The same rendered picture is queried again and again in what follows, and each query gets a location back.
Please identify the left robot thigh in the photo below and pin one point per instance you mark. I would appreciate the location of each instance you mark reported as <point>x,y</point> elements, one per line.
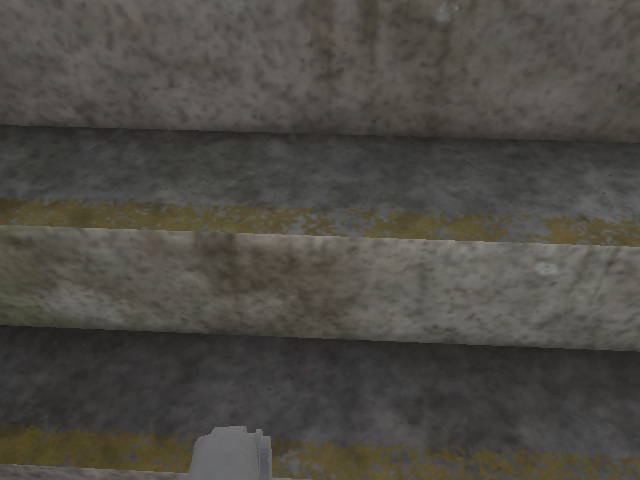
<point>230,453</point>

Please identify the left robot shin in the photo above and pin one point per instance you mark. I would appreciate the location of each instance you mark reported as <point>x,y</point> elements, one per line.
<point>196,443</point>

